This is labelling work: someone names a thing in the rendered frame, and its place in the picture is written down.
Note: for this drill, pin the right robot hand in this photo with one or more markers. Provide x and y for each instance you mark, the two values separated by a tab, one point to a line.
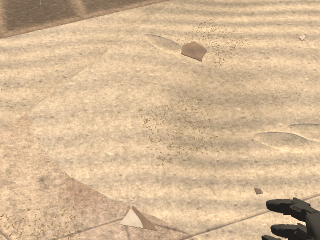
299	210

